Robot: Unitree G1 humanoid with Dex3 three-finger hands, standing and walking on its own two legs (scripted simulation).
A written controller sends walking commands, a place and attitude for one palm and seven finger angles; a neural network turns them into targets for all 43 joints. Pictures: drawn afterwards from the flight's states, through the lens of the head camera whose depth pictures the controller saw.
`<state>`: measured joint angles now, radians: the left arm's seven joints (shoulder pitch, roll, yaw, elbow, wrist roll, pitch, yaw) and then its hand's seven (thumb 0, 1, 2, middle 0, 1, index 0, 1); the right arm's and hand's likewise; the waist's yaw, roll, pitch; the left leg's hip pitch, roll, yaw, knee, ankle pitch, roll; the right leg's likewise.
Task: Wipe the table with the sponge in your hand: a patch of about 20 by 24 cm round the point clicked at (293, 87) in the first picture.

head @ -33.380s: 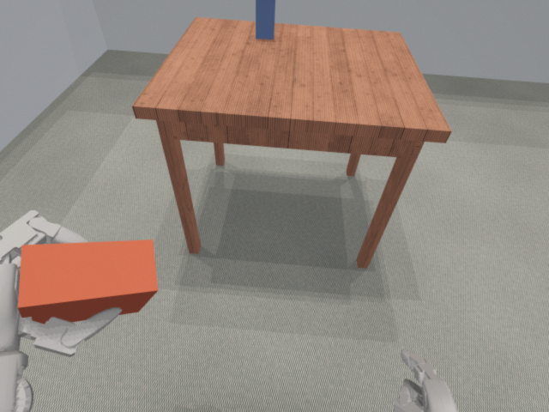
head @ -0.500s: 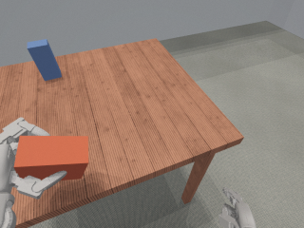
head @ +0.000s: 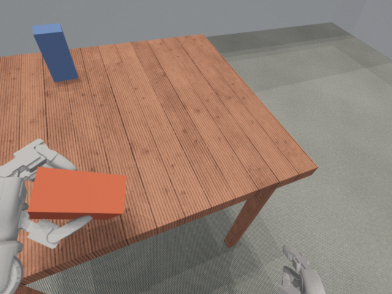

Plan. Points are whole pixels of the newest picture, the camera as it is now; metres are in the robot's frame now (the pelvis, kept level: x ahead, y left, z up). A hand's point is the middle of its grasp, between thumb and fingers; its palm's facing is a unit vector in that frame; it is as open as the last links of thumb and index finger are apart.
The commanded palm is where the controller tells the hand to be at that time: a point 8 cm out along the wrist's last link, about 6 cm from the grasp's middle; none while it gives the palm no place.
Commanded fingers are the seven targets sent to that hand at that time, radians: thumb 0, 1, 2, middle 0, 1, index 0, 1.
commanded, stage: come to a stop and stand still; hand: left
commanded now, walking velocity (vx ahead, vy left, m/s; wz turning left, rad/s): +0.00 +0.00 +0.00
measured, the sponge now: (90, 198) +0.23 +0.20 +0.12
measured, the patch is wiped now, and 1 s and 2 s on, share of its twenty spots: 0.00 0.00 0.00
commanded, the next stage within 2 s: look again from close up in 0.54 s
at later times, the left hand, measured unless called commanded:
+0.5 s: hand (23, 196) +0.21 +0.27 +0.16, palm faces +0.39 -0.84 -0.37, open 10.0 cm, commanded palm +0.14 +0.29 +0.18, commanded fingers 0.00 0.10 1.30 -1.20 -1.60 -1.20 -1.60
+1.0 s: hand (34, 191) +0.22 +0.26 +0.16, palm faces +0.36 -0.85 -0.39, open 10.0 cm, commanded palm +0.16 +0.29 +0.18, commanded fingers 0.00 0.10 1.30 -1.20 -1.60 -1.20 -1.60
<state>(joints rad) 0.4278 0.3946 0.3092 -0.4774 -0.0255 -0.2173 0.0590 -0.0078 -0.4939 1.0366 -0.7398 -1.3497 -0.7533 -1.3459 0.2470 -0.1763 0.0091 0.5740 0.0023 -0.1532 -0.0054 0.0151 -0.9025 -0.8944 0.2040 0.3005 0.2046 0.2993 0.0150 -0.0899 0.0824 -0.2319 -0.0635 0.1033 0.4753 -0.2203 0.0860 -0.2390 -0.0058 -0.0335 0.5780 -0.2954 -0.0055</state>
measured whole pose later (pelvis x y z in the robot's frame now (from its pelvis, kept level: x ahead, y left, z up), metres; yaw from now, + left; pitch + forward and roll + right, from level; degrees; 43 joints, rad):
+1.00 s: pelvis +0.00 +0.01 +0.01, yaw +1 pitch +0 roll -1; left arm 0.45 0.38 0.34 -0.47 -0.04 -0.20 0.09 -0.01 -0.50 1.04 -0.74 -1.35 -0.75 -1.35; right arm 0.20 -0.20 0.03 0.57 0.01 -0.14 -0.04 0.02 -0.90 -0.89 0.21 0.30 0.21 0.30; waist 0.02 -0.02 0.05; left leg -0.23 -0.04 0.08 0.42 -0.19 0.08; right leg -0.16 0.02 -0.05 0.37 -0.21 -0.01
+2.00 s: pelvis +0.04 -0.11 +0.00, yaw +0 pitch +0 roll +1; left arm 0.47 0.41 0.38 -0.53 -0.08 -0.14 0.08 -0.01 -0.50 1.04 -0.74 -1.35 -0.75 -1.35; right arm 0.19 -0.19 0.00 0.55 0.03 -0.03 -0.02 0.01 -0.90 -0.89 0.20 0.30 0.20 0.30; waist -0.01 -0.03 0.06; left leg -0.37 0.05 0.01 0.88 -0.38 0.01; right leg -0.13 0.15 -0.11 0.43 -0.31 -0.16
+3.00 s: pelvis +0.04 -0.16 +0.00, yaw -2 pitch -1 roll -1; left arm 0.39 0.35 0.35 -0.41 -0.02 -0.26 0.11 -0.01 -0.49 1.04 -0.73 -1.36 -0.75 -1.35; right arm 0.23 -0.23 0.04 0.59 0.00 -0.19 0.02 0.01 -0.90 -0.89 0.21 0.30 0.21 0.30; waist 0.03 -0.03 0.06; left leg -0.27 0.03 0.04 0.58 -0.30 0.01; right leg -0.26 -0.04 0.00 0.49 -0.22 0.06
